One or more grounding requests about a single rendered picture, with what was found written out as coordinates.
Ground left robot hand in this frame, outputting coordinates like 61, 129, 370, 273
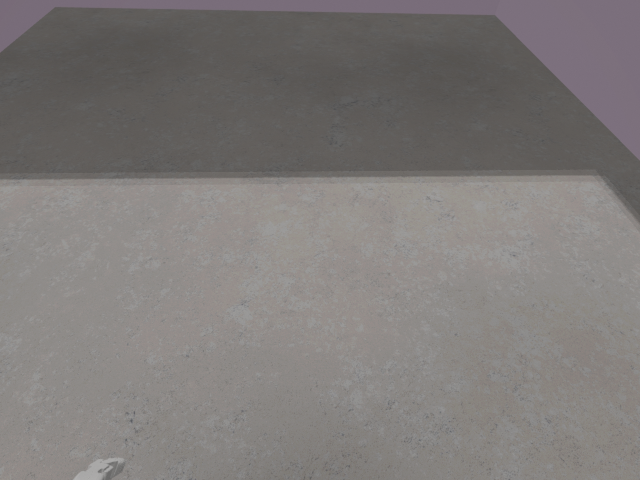
73, 458, 126, 480

